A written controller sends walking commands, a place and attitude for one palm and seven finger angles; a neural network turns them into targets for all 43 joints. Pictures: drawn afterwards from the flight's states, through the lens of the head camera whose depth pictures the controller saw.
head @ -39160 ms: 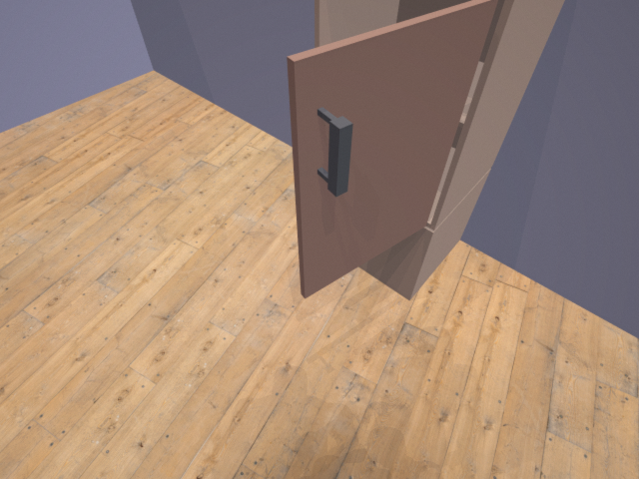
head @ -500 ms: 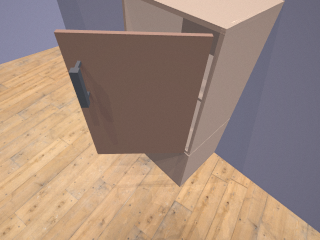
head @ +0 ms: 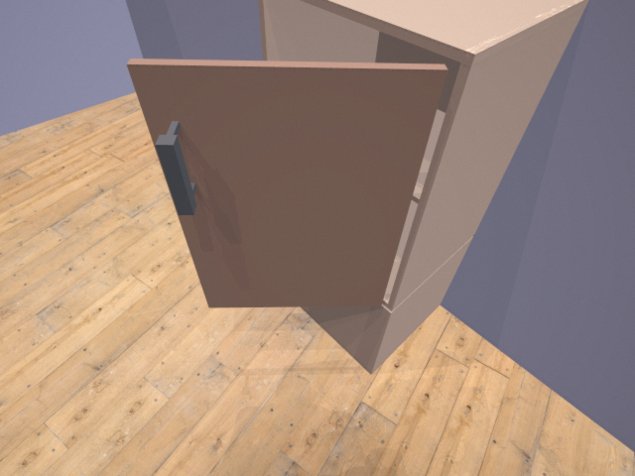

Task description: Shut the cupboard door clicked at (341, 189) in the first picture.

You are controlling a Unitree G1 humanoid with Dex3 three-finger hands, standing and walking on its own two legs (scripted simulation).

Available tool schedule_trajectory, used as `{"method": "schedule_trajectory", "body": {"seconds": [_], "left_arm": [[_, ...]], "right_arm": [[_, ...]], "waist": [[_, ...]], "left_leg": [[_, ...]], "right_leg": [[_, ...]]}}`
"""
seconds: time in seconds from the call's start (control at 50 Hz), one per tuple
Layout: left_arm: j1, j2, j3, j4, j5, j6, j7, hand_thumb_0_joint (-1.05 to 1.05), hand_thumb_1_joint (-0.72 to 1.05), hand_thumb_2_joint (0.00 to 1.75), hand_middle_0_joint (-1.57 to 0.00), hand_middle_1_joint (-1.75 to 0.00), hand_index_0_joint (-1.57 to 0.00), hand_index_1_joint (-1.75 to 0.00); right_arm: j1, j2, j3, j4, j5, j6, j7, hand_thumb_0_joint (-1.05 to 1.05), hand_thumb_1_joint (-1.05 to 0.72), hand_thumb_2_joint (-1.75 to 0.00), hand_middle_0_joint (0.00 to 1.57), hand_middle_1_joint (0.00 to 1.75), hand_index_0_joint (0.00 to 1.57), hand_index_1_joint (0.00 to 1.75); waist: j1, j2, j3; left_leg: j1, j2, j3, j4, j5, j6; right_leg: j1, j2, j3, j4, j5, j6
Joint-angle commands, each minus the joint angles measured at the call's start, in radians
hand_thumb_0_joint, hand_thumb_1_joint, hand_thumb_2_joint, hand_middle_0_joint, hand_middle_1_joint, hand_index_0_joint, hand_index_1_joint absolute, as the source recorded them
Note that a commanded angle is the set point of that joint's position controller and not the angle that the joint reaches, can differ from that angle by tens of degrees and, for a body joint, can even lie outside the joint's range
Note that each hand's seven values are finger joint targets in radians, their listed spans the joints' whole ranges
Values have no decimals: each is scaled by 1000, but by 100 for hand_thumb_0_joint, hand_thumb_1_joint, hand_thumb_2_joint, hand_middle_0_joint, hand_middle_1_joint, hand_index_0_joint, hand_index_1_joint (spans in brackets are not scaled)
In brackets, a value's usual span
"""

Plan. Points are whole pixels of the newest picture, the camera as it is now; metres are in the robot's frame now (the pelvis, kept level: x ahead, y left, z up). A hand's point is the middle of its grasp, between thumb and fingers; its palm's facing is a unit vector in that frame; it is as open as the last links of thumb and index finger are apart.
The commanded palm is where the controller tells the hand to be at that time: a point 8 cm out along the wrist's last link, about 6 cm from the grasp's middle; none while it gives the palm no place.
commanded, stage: look again from close up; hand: left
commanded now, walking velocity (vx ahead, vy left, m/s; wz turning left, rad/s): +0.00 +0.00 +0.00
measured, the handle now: (180, 168) +0.51 +0.24 +0.10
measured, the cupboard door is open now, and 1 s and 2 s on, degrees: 48 48 48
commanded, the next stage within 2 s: shuffle to correct the standing spot in 0.38 s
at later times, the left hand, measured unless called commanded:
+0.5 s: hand out of the picture +0.04 +0.24 -0.16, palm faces -0.03 -0.95 -0.31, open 7.4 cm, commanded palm none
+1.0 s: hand out of the picture +0.02 +0.19 -0.17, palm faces +0.02 -0.99 -0.15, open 7.4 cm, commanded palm none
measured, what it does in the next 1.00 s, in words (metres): lifts its right foot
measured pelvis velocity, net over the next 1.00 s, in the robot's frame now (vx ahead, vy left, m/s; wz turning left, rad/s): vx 0.02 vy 0.03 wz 0.01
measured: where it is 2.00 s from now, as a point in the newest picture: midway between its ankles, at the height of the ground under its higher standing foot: outside the picture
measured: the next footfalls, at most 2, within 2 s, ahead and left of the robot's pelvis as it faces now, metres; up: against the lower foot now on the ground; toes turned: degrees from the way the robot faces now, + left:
right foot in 1.08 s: +0.09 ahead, -0.09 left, +0.00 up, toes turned -4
left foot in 1.38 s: +0.21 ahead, +0.14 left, +0.00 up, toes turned +8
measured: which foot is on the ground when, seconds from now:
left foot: down 0.00-1.00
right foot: down 0.00-0.80, up 0.82-1.00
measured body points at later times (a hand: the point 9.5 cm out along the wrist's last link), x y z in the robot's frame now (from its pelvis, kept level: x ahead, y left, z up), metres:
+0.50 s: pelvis -0.03 +0.01 +0.00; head -0.03 +0.02 +0.45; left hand +0.04 +0.29 -0.13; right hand +0.06 -0.27 -0.12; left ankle +0.04 +0.10 -0.73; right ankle -0.01 -0.14 -0.73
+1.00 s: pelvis +0.02 +0.03 +0.01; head +0.04 +0.04 +0.46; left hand +0.02 +0.25 -0.15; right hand -0.01 -0.19 -0.14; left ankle +0.04 +0.11 -0.73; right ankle +0.01 -0.09 -0.70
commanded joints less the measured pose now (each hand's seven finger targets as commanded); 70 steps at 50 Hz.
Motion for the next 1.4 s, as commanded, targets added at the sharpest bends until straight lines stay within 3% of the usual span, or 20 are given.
{"method": "schedule_trajectory", "body": {"seconds": [0.0,0.12,0.46,0.52,0.62,0.68,0.74,0.8,0.84,0.92,1.02,1.04,1.08,1.1,1.18,1.24,1.28,1.32,1.36,1.38], "left_arm": [[2,169,43,-102,0,-21,13,0,90,90,-20,-30,-20,-30],[-8,206,44,-127,-3,-15,8,0,90,90,-20,-30,-20,-30],[-96,301,41,-123,0,-11,-16,0,90,90,-20,-30,-20,-30],[-24,208,22,-84,0,9,-13,0,90,90,-20,-30,-20,-30],[4,237,40,-71,-6,16,-15,0,90,90,-20,-30,-20,-30],[0,228,44,-73,-11,10,-14,0,90,90,-20,-30,-20,-30],[3,178,41,-81,-3,18,-14,0,90,90,-20,-30,-20,-30],[31,91,27,-72,9,15,-16,0,90,90,-20,-30,-20,-30],[20,74,26,-75,3,3,-19,0,90,90,-20,-30,-20,-30],[1,28,24,-76,-8,-18,-26,0,90,90,-20,-30,-20,-30],[111,3,32,-24,-7,-19,-17,0,90,90,-20,-30,-20,-30],[137,25,40,-11,-6,-22,-11,0,90,90,-20,-30,-20,-30],[216,130,66,8,-4,-23,0,0,90,90,-20,-30,-20,-30],[221,126,67,6,-5,-23,1,0,90,90,-20,-30,-20,-30],[130,54,58,-12,-4,-48,5,0,90,90,-20,-30,-20,-30],[90,51,50,-24,4,-48,9,0,90,90,-20,-30,-20,-30],[89,49,42,-16,1,-34,11,0,90,90,-20,-30,-20,-30],[96,40,34,-7,-6,-22,15,0,90,90,-20,-30,-20,-30],[156,21,32,-3,-15,-6,21,0,90,90,-20,-30,-20,-30],[165,15,34,-12,-13,5,27,0,90,90,-20,-30,-20,-30]], "right_arm": [[0,-170,-32,-94,5,-33,-8,0,-90,-90,20,30,20,30],[-71,-203,-22,-115,4,-32,-2,0,-90,-90,20,30,20,30],[-151,-300,-20,-97,4,-15,21,0,-90,-90,20,30,20,30],[-89,-196,7,-64,-2,9,24,0,-90,-90,20,30,20,30],[-48,-162,10,-51,-5,18,20,0,-90,-90,20,30,20,30],[1,-147,11,-41,0,6,21,0,-90,-90,20,30,20,30],[48,-176,-4,-30,-2,11,20,0,-90,-90,20,30,20,30],[106,-216,-21,-9,-3,1,8,0,-90,-90,20,30,20,30],[137,-187,-19,5,-2,-17,3,0,-90,-90,20,30,20,30],[139,-133,-13,23,-1,-34,-7,0,-90,-90,20,30,20,30],[111,-91,-14,43,8,-28,-12,0,-90,-90,20,30,20,30],[101,-63,-11,42,10,-29,-9,0,-90,-90,20,30,20,30],[56,-9,-1,0,8,-25,1,0,-90,-90,20,30,20,30],[2,-38,-14,-20,0,-22,9,0,-90,-90,20,30,20,30],[25,-21,-23,1,-4,-13,22,0,-90,-90,20,30,20,30],[18,31,-7,-5,8,-9,18,0,-90,-90,20,30,20,30],[33,52,10,7,13,-11,8,0,-90,-90,20,30,20,30],[80,30,8,34,13,-20,1,0,-90,-90,20,30,20,30],[93,-69,-6,27,13,-27,-11,0,-90,-90,20,30,20,30],[100,-108,-20,22,14,-16,-14,0,-90,-90,20,30,20,30]], "waist": [[-8,-26,5],[17,6,23],[5,8,21],[8,-6,11],[6,-96,47],[-9,-77,28],[-20,44,118],[-21,208,173],[-27,138,123],[-22,85,8],[31,22,-7],[44,-20,8],[80,-262,86],[82,-167,120],[13,-95,145],[-7,-64,120],[-1,-109,76],[-12,-112,29],[5,33,-60],[-4,74,-58]], "left_leg": [[37,89,-99,-78,149,26],[31,95,-105,-116,170,37],[30,94,-143,-262,-180,12],[13,70,-121,-248,-276,-4],[-18,-2,-25,-67,-174,-16],[18,3,-16,-53,-125,-9],[-11,75,-159,-204,-383,23],[-49,235,-465,-465,-601,127],[79,266,-470,-438,-397,175],[196,235,-299,-344,-4,180],[16,170,-193,-245,-98,111],[-90,128,-142,-177,-165,77],[-331,-9,72,144,-270,8],[-338,17,51,296,-281,10],[-328,81,23,457,-117,-5],[-177,81,57,255,-104,-32],[-29,48,90,76,-4,-41],[130,46,82,-86,254,-44],[285,192,-28,-57,761,15],[284,249,-61,-54,863,53]], "right_leg": [[-79,-62,80,-68,92,-74],[-34,-55,77,-73,130,-63],[-44,-73,92,-180,-77,-53],[-41,-75,79,-198,-214,-34],[-59,-154,149,-247,-293,-87],[-56,-165,113,-195,-247,-97],[-157,-75,7,-74,-328,-59],[-189,12,-75,247,-175,-41],[-292,-29,-21,366,-188,-53],[-236,-44,-30,240,-157,-43],[84,-2,-62,-88,37,-43],[180,-53,9,-147,7,-58],[228,-335,379,-347,-260,-195],[150,-370,414,-388,-313,-251],[88,-278,204,-347,13,-223],[32,-244,56,-257,453,-205],[19,-184,-11,-175,568,-161],[7,-126,-39,-76,516,-99],[-38,-85,-47,-26,289,-32],[-38,-57,-50,-19,123,-20]]}}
